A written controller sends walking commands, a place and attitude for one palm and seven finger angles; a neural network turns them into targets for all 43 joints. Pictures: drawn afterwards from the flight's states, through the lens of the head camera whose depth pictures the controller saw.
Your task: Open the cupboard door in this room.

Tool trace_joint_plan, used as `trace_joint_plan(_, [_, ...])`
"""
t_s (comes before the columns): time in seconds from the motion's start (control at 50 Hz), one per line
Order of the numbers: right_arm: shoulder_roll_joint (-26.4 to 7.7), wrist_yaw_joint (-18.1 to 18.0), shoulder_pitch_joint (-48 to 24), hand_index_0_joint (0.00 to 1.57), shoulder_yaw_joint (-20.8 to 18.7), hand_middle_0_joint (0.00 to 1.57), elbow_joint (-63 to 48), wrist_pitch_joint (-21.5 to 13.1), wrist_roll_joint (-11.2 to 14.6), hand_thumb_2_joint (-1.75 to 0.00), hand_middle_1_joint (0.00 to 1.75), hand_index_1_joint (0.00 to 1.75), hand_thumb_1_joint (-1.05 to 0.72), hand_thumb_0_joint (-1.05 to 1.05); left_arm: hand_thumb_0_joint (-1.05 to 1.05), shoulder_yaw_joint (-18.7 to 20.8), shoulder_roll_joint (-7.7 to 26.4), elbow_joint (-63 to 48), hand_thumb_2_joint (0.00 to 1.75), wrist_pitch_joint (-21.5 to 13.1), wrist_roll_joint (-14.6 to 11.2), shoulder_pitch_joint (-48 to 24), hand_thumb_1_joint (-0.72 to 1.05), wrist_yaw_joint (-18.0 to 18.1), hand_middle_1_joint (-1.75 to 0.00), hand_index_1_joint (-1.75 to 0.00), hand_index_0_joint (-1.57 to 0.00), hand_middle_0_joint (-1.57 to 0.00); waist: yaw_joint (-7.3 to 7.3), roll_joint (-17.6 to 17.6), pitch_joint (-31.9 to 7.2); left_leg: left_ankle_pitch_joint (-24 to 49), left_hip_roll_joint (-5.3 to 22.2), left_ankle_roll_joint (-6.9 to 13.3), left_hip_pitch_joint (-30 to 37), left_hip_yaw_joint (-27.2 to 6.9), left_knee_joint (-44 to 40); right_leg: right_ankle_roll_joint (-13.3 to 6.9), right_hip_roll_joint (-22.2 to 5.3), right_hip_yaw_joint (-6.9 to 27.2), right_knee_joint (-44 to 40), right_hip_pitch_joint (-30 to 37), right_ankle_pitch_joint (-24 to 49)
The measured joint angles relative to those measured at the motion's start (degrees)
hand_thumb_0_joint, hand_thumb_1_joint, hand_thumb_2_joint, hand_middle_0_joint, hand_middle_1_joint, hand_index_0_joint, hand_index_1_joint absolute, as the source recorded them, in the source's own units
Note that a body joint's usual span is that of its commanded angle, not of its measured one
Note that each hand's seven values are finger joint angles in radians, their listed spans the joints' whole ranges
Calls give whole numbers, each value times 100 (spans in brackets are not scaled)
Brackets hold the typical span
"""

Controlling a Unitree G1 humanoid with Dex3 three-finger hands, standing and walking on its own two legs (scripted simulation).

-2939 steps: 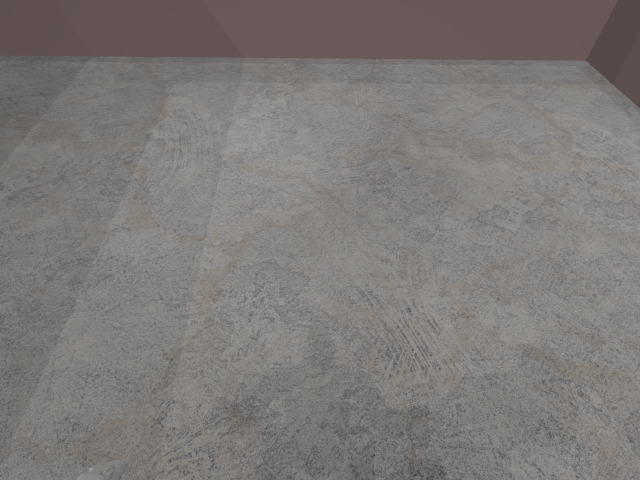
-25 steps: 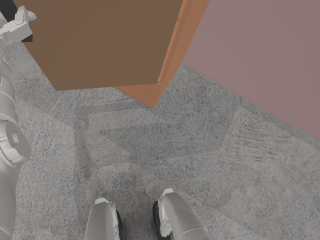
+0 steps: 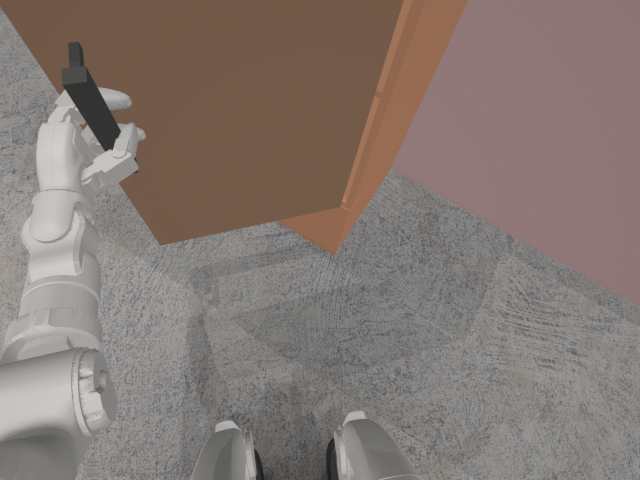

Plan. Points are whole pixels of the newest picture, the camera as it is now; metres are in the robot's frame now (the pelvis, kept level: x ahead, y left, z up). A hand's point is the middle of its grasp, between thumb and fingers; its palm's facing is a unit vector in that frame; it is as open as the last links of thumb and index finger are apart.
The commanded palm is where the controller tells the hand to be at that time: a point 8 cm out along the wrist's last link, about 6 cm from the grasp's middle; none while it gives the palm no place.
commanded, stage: pull the door open along its arc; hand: left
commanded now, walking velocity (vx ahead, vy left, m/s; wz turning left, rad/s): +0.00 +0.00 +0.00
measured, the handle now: (104, 115) +0.55 +0.22 +0.06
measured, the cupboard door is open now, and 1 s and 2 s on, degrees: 48 82 84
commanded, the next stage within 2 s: open thumb and fingers to let go in 0.64 s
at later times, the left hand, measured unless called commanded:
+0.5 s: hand (204, 251) +0.37 +0.10 +0.05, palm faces +0.44 -0.90 +0.01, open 5.9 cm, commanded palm +0.30 +0.14 +0.05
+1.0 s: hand (250, 280) +0.33 +0.05 +0.05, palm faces +0.46 -0.89 -0.02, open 7.3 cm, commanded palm +0.28 +0.10 +0.05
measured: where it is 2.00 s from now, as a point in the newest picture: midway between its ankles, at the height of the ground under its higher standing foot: outside the picture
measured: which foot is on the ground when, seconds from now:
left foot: down 0.00-1.00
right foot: down 0.00-1.00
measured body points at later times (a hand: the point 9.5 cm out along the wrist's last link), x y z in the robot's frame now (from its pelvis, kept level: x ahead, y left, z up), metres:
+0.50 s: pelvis +0.00 -0.03 +0.01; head +0.08 -0.02 +0.45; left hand +0.34 +0.15 +0.05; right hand +0.14 -0.25 -0.11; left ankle +0.00 +0.10 -0.66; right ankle +0.00 -0.13 -0.66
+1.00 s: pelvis -0.02 -0.06 +0.01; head +0.05 -0.07 +0.45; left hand +0.30 +0.10 +0.05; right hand +0.15 -0.27 -0.12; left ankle +0.00 +0.10 -0.66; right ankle +0.00 -0.13 -0.66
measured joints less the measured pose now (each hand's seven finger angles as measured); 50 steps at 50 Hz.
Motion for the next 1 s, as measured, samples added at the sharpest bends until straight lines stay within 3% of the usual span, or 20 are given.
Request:
trace_joint_plan(0.04, [8,3,-59,20,-63,20,-44,-37,-9,-89,30,30,-91,0,0,-74,-397,-384,72,-13,-116,384,70,322,-135,-135,-38,-37,109,-16,-56,3,-9,-6,169,19,-90,5,-6,18,-78,158,-1])
trace_joint_plan(0.08, [13,31,-158,20,-113,20,-65,-102,-52,-89,30,30,-91,0,0,-162,-882,-756,72,-83,-143,720,68,936,-135,-135,-38,-38,200,-37,-125,4,-32,-15,292,37,-153,9,-27,33,-111,267,-14])
trace_joint_plan(0.14, [40,105,-365,20,-168,20,-108,-165,-140,-89,30,30,-91,0,0,-383,-1471,-1252,73,-192,105,1158,68,1840,-134,-134,-38,-38,312,-81,-201,-3,-72,-27,429,65,-189,3,-67,58,-73,369,-63])
trace_joint_plan(0.2, [97,138,-583,20,-214,20,-141,-190,-209,-89,30,30,-91,0,-1,-704,-1836,-1558,74,-245,433,1494,68,2514,-134,-133,-37,-38,425,-101,-224,-11,-102,-44,549,72,-188,-14,-98,64,-5,463,-113])
trace_joint_plan(0.28, [196,105,-835,20,-215,20,-113,-201,-257,-89,30,30,-91,0,-1,-1105,-2141,-1734,75,-280,673,1798,68,3028,-134,-133,-37,-38,561,-121,-201,14,-139,-79,710,46,-215,-51,-132,36,45,607,-150])
trace_joint_plan(0.48, [386,55,-1018,20,-226,20,67,-343,-386,-89,30,30,-91,0,-1,-1907,-2773,-2257,75,-350,936,2615,68,3988,-134,-134,-37,-37,739,-118,-163,123,-176,-206,1002,-65,-337,-185,-161,-76,68,881,-178])
trace_joint_plan(0.76, [347,-13,-1058,20,-338,20,302,-554,-472,-90,30,30,-91,1,0,-2869,-3261,-2910,74,-280,1240,3544,69,4642,-135,-134,-37,-35,842,-91,-96,254,-217,-366,1218,-217,-454,-359,-191,-228,133,1075,-222])
trace_joint_plan(0.86, [349,-124,-1248,20,-345,20,389,-591,-498,-90,30,30,-91,1,0,-2810,-3196,-2670,76,-346,1337,3311,67,4721,-134,-134,-37,-37,843,-104,-81,299,-240,-391,1131,-275,-408,-407,-214,-285,235,988,-236])
trace_joint_plan(1.0, [346,-152,-1337,20,-336,20,389,-612,-458,-90,30,30,-91,1,1,-2708,-3082,-2433,70,-324,1096,3020,47,4577,-131,-131,-37,-37,862,-74,-87,357,-250,-418,1103,-304,-440,-434,-222,-313,237,955,-208])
